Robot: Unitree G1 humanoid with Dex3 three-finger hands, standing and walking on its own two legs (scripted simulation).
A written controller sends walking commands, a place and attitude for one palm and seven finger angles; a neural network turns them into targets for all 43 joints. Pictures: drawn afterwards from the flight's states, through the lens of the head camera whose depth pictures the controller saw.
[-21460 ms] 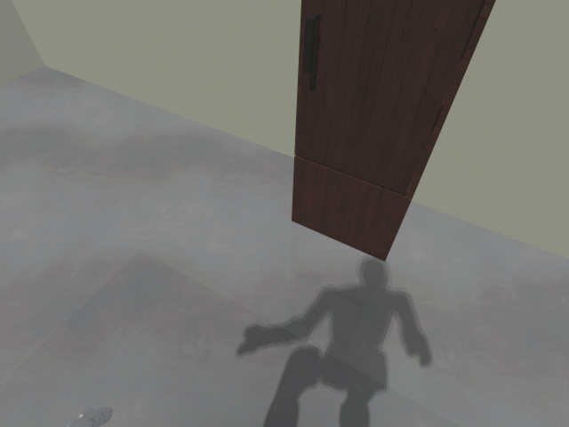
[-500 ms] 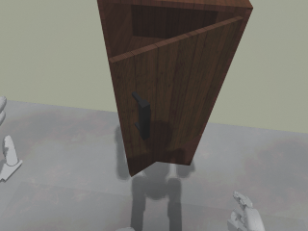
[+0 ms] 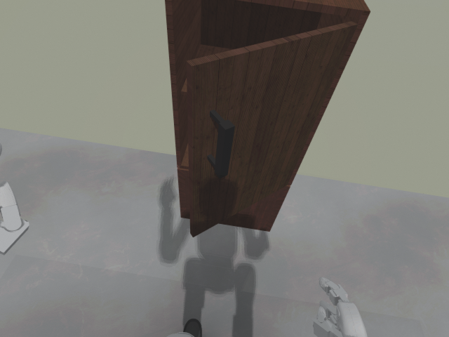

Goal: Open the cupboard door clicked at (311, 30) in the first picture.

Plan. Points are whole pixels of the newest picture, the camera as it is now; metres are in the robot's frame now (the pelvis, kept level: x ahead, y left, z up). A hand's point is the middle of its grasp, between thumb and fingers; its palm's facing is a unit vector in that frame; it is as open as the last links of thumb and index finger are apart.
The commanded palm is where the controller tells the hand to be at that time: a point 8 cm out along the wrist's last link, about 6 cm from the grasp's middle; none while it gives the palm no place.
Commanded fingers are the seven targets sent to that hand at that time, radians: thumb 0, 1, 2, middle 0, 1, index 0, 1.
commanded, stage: step back with the hand held close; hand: left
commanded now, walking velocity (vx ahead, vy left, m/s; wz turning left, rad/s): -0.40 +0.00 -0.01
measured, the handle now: (218, 145) +0.46 +0.06 +0.08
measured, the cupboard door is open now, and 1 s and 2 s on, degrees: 41 41 41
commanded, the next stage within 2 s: stop stepping back and stand still in 0.02 s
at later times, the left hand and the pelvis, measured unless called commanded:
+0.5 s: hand out of the picture +0.08 +0.26 +0.17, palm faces +0.38 -0.79 -0.48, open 7.4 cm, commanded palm +0.05 +0.30 +0.18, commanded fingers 0.00 0.90 0.90 -0.20 -0.30 -0.20 -0.30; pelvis -0.10 +0.01 +0.00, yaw -3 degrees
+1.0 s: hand out of the picture +0.08 +0.28 +0.13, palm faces +0.40 -0.78 -0.48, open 7.4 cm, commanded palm none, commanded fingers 0.00 0.90 0.90 -0.20 -0.30 -0.20 -0.30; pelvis -0.12 +0.02 +0.00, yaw +1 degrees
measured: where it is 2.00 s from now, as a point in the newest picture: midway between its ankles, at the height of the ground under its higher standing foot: outside the picture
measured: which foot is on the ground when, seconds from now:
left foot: down 0.00-0.06, up 0.08-0.16, down 0.18-0.38, up 0.40-0.56, down 0.58-1.00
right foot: up 0.00-0.02, down 0.04-1.00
